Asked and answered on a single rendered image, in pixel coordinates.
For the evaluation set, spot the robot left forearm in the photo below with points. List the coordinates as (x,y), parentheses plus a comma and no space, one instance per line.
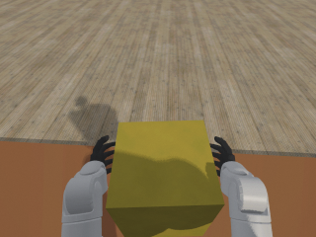
(82,206)

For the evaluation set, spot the carton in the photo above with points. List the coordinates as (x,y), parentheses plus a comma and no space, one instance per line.
(163,180)

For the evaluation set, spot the right robot hand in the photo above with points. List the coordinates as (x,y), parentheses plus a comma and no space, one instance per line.
(225,153)

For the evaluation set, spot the left robot hand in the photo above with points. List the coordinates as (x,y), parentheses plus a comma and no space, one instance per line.
(99,153)

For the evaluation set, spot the robot right forearm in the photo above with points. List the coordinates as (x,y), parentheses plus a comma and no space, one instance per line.
(248,200)

